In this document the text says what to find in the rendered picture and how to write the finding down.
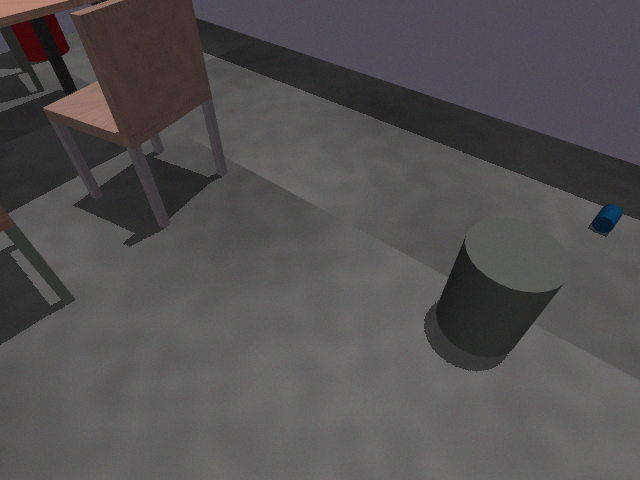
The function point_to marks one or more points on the table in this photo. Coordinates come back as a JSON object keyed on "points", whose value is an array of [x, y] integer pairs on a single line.
{"points": [[17, 11]]}

